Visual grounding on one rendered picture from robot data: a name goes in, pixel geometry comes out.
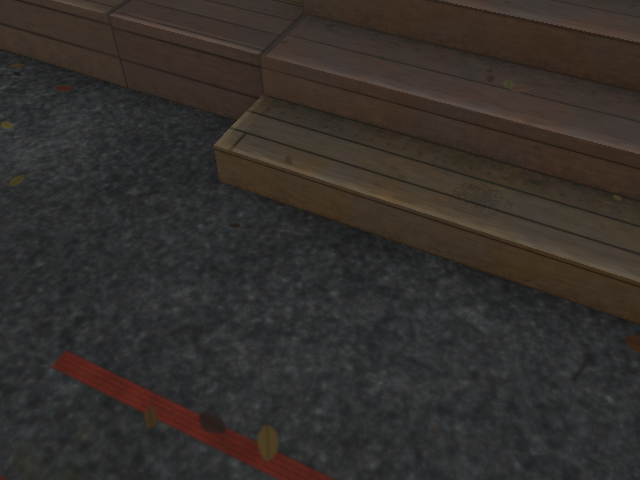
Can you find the stairs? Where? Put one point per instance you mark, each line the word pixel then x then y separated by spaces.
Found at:
pixel 503 135

